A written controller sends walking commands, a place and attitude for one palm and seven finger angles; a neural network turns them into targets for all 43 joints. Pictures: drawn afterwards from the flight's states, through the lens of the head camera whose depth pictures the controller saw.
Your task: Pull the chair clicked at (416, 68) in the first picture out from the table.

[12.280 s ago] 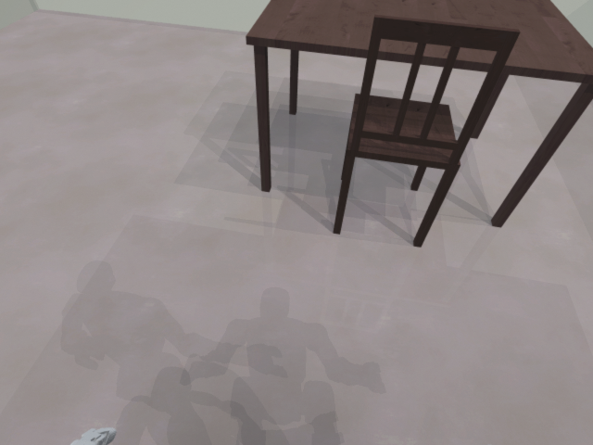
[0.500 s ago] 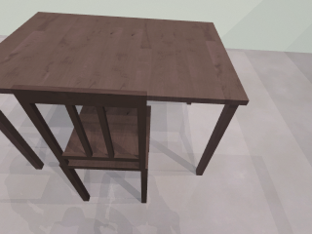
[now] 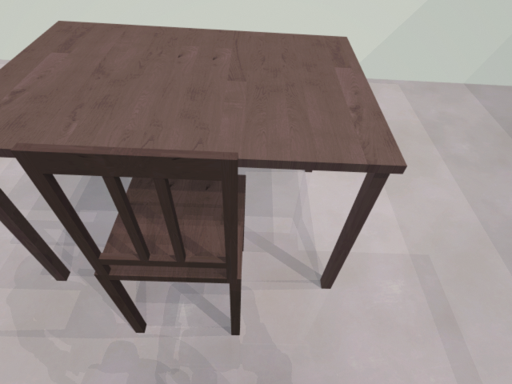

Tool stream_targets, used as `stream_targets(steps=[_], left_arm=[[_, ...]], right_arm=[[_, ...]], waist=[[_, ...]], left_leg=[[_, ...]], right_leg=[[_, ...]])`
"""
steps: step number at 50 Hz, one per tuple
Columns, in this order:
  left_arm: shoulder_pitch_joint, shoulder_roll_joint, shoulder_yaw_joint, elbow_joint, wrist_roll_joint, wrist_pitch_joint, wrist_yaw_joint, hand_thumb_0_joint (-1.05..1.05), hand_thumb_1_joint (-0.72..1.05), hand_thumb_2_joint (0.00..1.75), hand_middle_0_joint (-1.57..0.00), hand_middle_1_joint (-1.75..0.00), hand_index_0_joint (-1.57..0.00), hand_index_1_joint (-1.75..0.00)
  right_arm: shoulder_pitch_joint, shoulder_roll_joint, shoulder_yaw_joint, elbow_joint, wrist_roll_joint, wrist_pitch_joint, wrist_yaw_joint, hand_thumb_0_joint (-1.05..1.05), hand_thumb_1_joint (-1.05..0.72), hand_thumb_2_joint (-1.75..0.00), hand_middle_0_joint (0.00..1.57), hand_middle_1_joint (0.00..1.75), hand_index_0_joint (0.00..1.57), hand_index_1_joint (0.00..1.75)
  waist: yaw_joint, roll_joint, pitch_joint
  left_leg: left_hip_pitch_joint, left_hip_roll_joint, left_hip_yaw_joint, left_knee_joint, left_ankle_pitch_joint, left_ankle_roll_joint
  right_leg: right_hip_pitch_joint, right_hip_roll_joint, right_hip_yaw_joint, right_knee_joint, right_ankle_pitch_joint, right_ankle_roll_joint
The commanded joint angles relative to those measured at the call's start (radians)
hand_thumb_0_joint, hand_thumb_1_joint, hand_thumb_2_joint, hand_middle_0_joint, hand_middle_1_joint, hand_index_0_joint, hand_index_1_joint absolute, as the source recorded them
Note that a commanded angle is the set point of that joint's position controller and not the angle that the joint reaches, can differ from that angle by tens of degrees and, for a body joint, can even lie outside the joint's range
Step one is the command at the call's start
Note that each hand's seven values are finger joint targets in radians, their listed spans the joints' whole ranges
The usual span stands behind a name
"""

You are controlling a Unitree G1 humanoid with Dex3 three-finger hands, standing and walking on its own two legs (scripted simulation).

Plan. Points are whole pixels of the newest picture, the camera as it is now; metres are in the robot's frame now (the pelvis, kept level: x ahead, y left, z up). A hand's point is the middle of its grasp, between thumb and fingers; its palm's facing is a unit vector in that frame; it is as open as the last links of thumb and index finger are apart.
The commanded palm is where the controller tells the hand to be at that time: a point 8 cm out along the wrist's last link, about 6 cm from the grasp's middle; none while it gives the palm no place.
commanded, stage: look again from close up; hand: left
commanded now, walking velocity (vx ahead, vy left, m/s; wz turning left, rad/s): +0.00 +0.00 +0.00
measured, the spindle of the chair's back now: (130, 221) +0.43 +0.30 -0.07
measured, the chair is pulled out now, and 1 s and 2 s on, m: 0.00 0.00 0.00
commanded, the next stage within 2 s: none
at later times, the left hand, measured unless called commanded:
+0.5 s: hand out of the picture -0.03 +0.15 -0.18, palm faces +0.04 -0.99 -0.14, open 7.3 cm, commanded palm none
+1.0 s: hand out of the picture -0.03 +0.15 -0.18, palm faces +0.04 -0.99 -0.14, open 7.3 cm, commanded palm none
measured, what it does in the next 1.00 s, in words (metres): stands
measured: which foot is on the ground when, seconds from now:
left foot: down 0.00-1.00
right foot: down 0.00-1.00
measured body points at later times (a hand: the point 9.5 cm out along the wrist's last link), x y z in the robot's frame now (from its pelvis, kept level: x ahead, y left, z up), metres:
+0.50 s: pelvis +0.00 +0.00 +0.00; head +0.00 +0.01 +0.45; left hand -0.03 +0.21 -0.17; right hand -0.01 -0.22 -0.16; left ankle +0.00 +0.10 -0.74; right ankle +0.00 -0.14 -0.74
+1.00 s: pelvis +0.00 +0.00 +0.00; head +0.01 +0.01 +0.45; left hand -0.03 +0.20 -0.17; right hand -0.01 -0.21 -0.16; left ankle +0.00 +0.10 -0.74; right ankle +0.00 -0.14 -0.74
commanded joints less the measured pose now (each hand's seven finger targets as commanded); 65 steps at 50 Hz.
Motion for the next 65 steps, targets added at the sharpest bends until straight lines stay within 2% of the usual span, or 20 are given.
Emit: stream_targets(steps=[1,2,6,7,10,13,16,21,25,28,31,32,35,37,43,47,55,57,60,65], left_arm=[[0.085,0.080,0.017,-0.023,-0.004,-0.011,0.008,0.00,0.90,0.90,-0.20,-0.30,-0.20,-0.30],[0.087,0.078,0.017,-0.022,-0.003,-0.012,0.009,0.00,0.90,0.90,-0.20,-0.30,-0.20,-0.30],[0.095,0.079,0.017,-0.022,-0.003,-0.014,0.008,0.00,0.90,0.90,-0.20,-0.30,-0.20,-0.30],[0.093,0.076,0.017,-0.020,-0.003,-0.014,0.009,0.00,0.90,0.90,-0.20,-0.30,-0.20,-0.30],[0.096,0.075,0.017,-0.019,-0.004,-0.016,0.008,0.00,0.90,0.90,-0.20,-0.30,-0.20,-0.30],[0.099,0.073,0.017,-0.019,-0.003,-0.014,0.009,0.00,0.90,0.90,-0.20,-0.30,-0.20,-0.30],[0.104,0.073,0.017,-0.016,-0.003,-0.015,0.008,0.00,0.90,0.90,-0.20,-0.30,-0.20,-0.30],[0.109,0.070,0.017,-0.016,-0.002,-0.014,0.008,0.00,0.90,0.90,-0.20,-0.30,-0.20,-0.30],[0.112,0.067,0.017,-0.016,-0.003,-0.016,0.007,0.00,0.90,0.90,-0.20,-0.30,-0.20,-0.30],[0.109,0.067,0.018,-0.018,-0.003,-0.014,0.007,0.00,0.90,0.90,-0.20,-0.30,-0.20,-0.30],[0.117,0.065,0.017,-0.016,-0.003,-0.014,0.006,0.00,0.90,0.90,-0.20,-0.30,-0.20,-0.30],[0.114,0.064,0.019,-0.016,-0.002,-0.015,0.006,0.00,0.90,0.90,-0.20,-0.30,-0.20,-0.30],[0.117,0.062,0.020,-0.016,-0.003,-0.017,0.007,0.00,0.90,0.90,-0.20,-0.30,-0.20,-0.30],[0.117,0.059,0.019,-0.015,-0.003,-0.015,0.007,0.00,0.90,0.90,-0.20,-0.30,-0.20,-0.30],[0.118,0.059,0.019,-0.014,-0.002,-0.014,0.007,0.00,0.90,0.90,-0.20,-0.30,-0.20,-0.30],[0.120,0.056,0.020,-0.012,-0.002,-0.015,0.007,0.00,0.90,0.90,-0.20,-0.30,-0.20,-0.30],[0.121,0.057,0.022,-0.010,-0.003,-0.018,0.007,0.00,0.90,0.90,-0.20,-0.30,-0.20,-0.30],[0.120,0.055,0.021,-0.010,-0.003,-0.017,0.008,0.00,0.90,0.90,-0.20,-0.30,-0.20,-0.30],[0.121,0.057,0.022,-0.011,-0.003,-0.019,0.007,0.00,0.90,0.90,-0.20,-0.30,-0.20,-0.30],[0.117,0.058,0.021,-0.009,-0.003,-0.018,0.007,0.00,0.90,0.90,-0.20,-0.30,-0.20,-0.30]], right_arm=[[0.051,-0.101,-0.014,-0.030,-0.002,-0.013,-0.008,0.00,-0.90,-0.90,0.20,0.30,0.20,0.30],[0.050,-0.100,-0.014,-0.030,-0.003,-0.014,-0.007,0.00,-0.90,-0.90,0.20,0.30,0.20,0.30],[0.057,-0.096,-0.013,-0.029,-0.001,-0.016,-0.009,0.00,-0.90,-0.90,0.20,0.30,0.20,0.30],[0.052,-0.097,-0.014,-0.029,-0.002,-0.015,-0.008,0.00,-0.90,-0.90,0.20,0.30,0.20,0.30],[0.058,-0.096,-0.013,-0.029,-0.002,-0.015,-0.008,0.00,-0.90,-0.90,0.20,0.30,0.20,0.30],[0.061,-0.094,-0.012,-0.028,-0.002,-0.015,-0.009,0.00,-0.90,-0.90,0.20,0.30,0.20,0.30],[0.062,-0.091,-0.013,-0.028,-0.001,-0.015,-0.010,0.00,-0.90,-0.90,0.20,0.30,0.20,0.30],[0.066,-0.089,-0.014,-0.028,-0.001,-0.011,-0.009,0.00,-0.90,-0.90,0.20,0.30,0.20,0.30],[0.069,-0.089,-0.016,-0.028,-0.003,-0.012,-0.008,0.00,-0.90,-0.90,0.20,0.30,0.20,0.30],[0.070,-0.089,-0.015,-0.028,-0.003,-0.011,-0.009,0.00,-0.90,-0.90,0.20,0.30,0.20,0.30],[0.074,-0.086,-0.016,-0.029,-0.002,-0.010,-0.009,0.00,-0.90,-0.90,0.20,0.30,0.20,0.30],[0.077,-0.087,-0.016,-0.028,-0.003,-0.012,-0.009,0.00,-0.90,-0.90,0.20,0.30,0.20,0.30],[0.082,-0.083,-0.016,-0.028,-0.003,-0.016,-0.010,0.00,-0.90,-0.90,0.20,0.30,0.20,0.30],[0.079,-0.083,-0.016,-0.028,-0.002,-0.015,-0.011,0.00,-0.90,-0.90,0.20,0.30,0.20,0.30],[0.084,-0.079,-0.017,-0.027,-0.003,-0.012,-0.010,0.00,-0.90,-0.90,0.20,0.30,0.20,0.30],[0.084,-0.078,-0.017,-0.027,-0.003,-0.014,-0.011,0.00,-0.90,-0.90,0.20,0.30,0.20,0.30],[0.088,-0.074,-0.016,-0.024,-0.004,-0.018,-0.013,0.00,-0.90,-0.90,0.20,0.30,0.20,0.30],[0.084,-0.073,-0.016,-0.023,-0.002,-0.016,-0.013,0.00,-0.90,-0.90,0.20,0.30,0.20,0.30],[0.089,-0.072,-0.016,-0.023,-0.004,-0.017,-0.013,0.00,-0.90,-0.90,0.20,0.30,0.20,0.30],[0.087,-0.072,-0.015,-0.021,-0.003,-0.015,-0.013,0.00,-0.90,-0.90,0.20,0.30,0.20,0.30]], waist=[[0.000,0.027,0.068],[-0.001,0.040,0.064],[0.000,0.028,0.045],[0.000,0.029,0.059],[-0.002,0.020,0.048],[-0.001,0.038,0.060],[0.001,0.019,0.060],[-0.001,0.030,0.081],[-0.002,0.022,0.062],[-0.002,0.039,0.078],[0.000,0.025,0.074],[-0.002,0.038,0.067],[0.000,0.029,0.045],[0.001,0.031,0.070],[-0.001,0.040,0.071],[0.001,0.025,0.068],[0.002,0.033,0.048],[0.002,0.030,0.067],[0.001,0.020,0.053],[0.000,0.025,0.070]], left_leg=[[-0.036,0.106,-0.112,-0.111,0.037,-0.003],[-0.036,0.106,-0.109,-0.112,0.040,-0.004],[-0.023,0.105,-0.108,-0.102,0.071,-0.002],[-0.028,0.104,-0.106,-0.103,0.060,-0.004],[-0.022,0.102,-0.108,-0.101,0.058,-0.005],[-0.031,0.103,-0.108,-0.106,0.055,-0.006],[-0.025,0.104,-0.111,-0.104,0.069,-0.002],[-0.039,0.101,-0.113,-0.114,0.016,-0.005],[-0.028,0.100,-0.111,-0.108,0.022,-0.006],[-0.044,0.099,-0.114,-0.115,0.001,-0.008],[-0.040,0.100,-0.114,-0.114,-0.004,-0.006],[-0.043,0.100,-0.113,-0.115,0.003,-0.007],[-0.027,0.103,-0.114,-0.106,0.050,-0.004],[-0.039,0.102,-0.114,-0.110,0.037,-0.004],[-0.042,0.102,-0.118,-0.120,0.000,-0.005],[-0.035,0.102,-0.116,-0.114,0.024,-0.004],[-0.017,0.102,-0.109,-0.102,0.078,-0.004],[-0.025,0.102,-0.108,-0.104,0.065,-0.004],[-0.013,0.101,-0.107,-0.098,0.079,-0.005],[-0.023,0.101,-0.105,-0.103,0.060,-0.008]], right_leg=[[-0.040,-0.054,0.052,-0.068,0.073,-0.050],[-0.039,-0.058,0.053,-0.068,0.080,-0.051],[-0.025,-0.058,0.053,-0.069,0.100,-0.051],[-0.035,-0.060,0.052,-0.070,0.091,-0.050],[-0.033,-0.059,0.056,-0.073,0.088,-0.052],[-0.036,-0.058,0.052,-0.073,0.085,-0.051],[-0.032,-0.058,0.050,-0.075,0.093,-0.051],[-0.046,-0.056,0.052,-0.087,0.055,-0.052],[-0.048,-0.058,0.054,-0.083,0.060,-0.053],[-0.052,-0.056,0.053,-0.083,0.046,-0.054],[-0.054,-0.053,0.053,-0.084,0.043,-0.054],[-0.049,-0.055,0.051,-0.079,0.051,-0.054],[-0.036,-0.056,0.048,-0.070,0.084,-0.054],[-0.047,-0.054,0.050,-0.075,0.072,-0.053],[-0.053,-0.052,0.051,-0.074,0.052,-0.055],[-0.051,-0.053,0.049,-0.072,0.064,-0.054],[-0.040,-0.055,0.053,-0.068,0.096,-0.055],[-0.048,-0.055,0.053,-0.076,0.083,-0.055],[-0.045,-0.055,0.055,-0.073,0.095,-0.056],[-0.052,-0.055,0.055,-0.080,0.077,-0.056]])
